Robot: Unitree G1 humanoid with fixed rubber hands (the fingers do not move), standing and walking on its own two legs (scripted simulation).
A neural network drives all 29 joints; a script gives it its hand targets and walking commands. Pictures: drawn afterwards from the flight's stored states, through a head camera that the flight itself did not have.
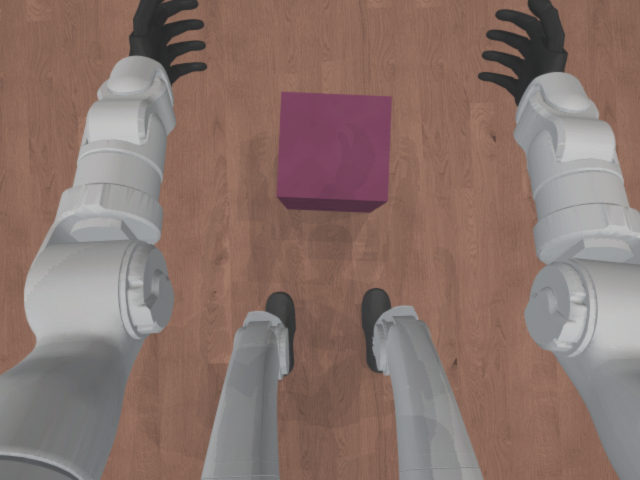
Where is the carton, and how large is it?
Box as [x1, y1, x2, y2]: [277, 92, 391, 212]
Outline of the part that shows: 281,92 277,197 287,208 293,209 370,212 387,201 391,96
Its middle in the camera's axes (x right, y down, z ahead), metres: +0.03 -0.17 +0.85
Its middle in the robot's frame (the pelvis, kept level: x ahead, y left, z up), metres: +0.54 -0.02 -0.52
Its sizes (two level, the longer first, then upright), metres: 0.210 0.200 0.250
